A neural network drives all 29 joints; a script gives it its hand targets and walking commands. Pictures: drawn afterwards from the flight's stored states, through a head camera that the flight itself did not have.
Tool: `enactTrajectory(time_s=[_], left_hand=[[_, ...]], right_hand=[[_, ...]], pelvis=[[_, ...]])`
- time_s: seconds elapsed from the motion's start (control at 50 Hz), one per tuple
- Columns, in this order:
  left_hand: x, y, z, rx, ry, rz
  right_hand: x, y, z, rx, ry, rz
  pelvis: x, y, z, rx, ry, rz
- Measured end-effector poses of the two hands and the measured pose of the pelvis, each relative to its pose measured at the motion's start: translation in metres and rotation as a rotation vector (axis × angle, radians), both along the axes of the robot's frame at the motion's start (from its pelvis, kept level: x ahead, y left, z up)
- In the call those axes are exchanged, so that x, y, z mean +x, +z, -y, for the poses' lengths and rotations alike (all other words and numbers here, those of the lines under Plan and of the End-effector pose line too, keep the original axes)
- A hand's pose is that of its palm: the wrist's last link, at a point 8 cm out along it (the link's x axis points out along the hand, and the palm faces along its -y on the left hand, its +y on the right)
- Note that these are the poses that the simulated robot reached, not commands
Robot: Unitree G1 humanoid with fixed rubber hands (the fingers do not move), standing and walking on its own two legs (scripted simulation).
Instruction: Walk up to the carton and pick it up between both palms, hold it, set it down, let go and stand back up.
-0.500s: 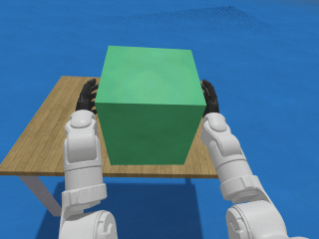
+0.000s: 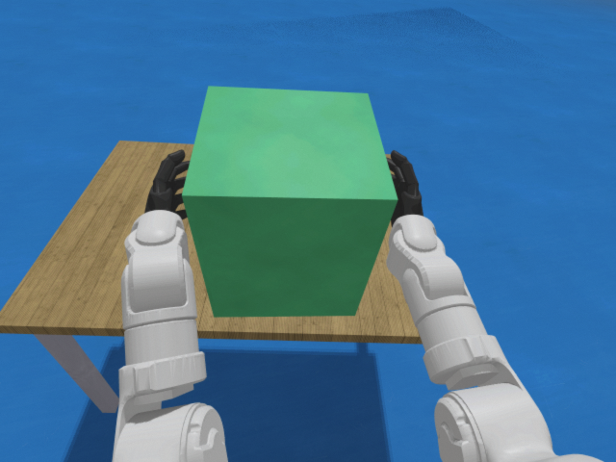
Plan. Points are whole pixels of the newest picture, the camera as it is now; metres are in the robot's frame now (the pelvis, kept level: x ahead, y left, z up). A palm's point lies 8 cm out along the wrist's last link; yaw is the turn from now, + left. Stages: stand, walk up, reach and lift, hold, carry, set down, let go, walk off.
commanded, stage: hold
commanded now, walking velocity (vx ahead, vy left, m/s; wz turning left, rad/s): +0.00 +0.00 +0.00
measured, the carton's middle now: (287, 210) +0.41 +0.01 +0.13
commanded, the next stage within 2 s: none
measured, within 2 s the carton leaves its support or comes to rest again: neither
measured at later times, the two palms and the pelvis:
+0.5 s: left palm (168, 212) +0.36 +0.15 +0.18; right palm (410, 212) +0.35 -0.15 +0.17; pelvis +0.00 +0.00 +0.00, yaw +0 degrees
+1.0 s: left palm (165, 215) +0.36 +0.16 +0.18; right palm (408, 213) +0.35 -0.14 +0.17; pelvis +0.00 +0.00 +0.00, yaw +0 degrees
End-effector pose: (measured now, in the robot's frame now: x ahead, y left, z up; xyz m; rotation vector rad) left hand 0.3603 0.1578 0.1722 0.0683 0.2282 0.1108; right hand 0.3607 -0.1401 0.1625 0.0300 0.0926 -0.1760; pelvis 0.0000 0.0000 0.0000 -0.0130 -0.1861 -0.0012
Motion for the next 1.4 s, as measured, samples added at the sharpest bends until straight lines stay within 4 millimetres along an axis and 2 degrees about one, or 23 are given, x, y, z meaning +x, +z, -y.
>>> enactTrajectory(time_s=[0.08, 0.34, 0.64, 0.82, 1.12, 1.3, 1.4], left_hand=[[-0.002, -0.001, 0.0, 0.01, -0.008, 0.013], [-0.003, 0.007, 0.004, -0.015, -0.011, 0.038], [0.001, 0.002, 0.005, 0.0, -0.014, 0.006], [0.0, 0.009, 0.004, -0.008, -0.016, 0.048], [-0.005, 0.0, 0.001, 0.006, -0.009, 0.009], [-0.005, 0.009, 0.003, -0.007, -0.006, 0.043], [-0.003, 0.008, 0.004, -0.01, 0.0, 0.028]], right_hand=[[-0.003, -0.004, 0.001, 0.019, -0.002, 0.015], [-0.006, 0.013, 0.004, -0.015, -0.011, 0.039], [-0.004, 0.001, 0.005, 0.005, -0.016, 0.011], [-0.004, 0.014, 0.004, -0.013, -0.015, 0.052], [-0.007, 0.0, 0.001, 0.008, -0.008, 0.015], [-0.007, 0.014, 0.003, -0.017, -0.006, 0.05], [-0.003, 0.014, 0.003, -0.023, -0.002, 0.034]], pelvis=[[0.001, 0.0, -0.001, -0.004, 0.003, -0.006], [0.0, 0.0, 0.001, -0.002, -0.002, -0.003], [-0.002, 0.0, 0.002, 0.001, -0.002, -0.006], [0.003, 0.0, 0.002, -0.001, -0.004, 0.002], [-0.004, 0.0, -0.002, -0.002, -0.003, 0.001], [-0.003, 0.0, 0.001, -0.001, -0.003, -0.003], [-0.003, 0.0, 0.003, 0.002, -0.002, 0.001]])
